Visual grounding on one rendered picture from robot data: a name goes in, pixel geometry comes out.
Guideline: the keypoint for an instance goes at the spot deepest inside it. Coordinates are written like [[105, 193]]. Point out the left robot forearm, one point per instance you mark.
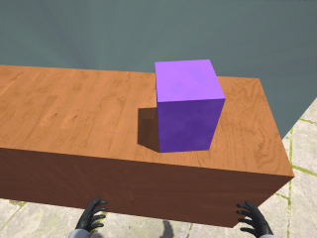
[[79, 233]]

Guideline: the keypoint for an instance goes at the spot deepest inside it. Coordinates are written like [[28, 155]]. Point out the right robot hand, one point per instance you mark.
[[258, 222]]

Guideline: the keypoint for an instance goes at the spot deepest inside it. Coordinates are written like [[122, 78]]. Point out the pedestal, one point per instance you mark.
[[70, 135]]

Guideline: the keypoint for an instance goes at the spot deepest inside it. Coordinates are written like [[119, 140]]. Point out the left robot hand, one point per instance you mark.
[[87, 217]]

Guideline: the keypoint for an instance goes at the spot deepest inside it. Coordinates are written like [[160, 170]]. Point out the carton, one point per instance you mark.
[[190, 100]]

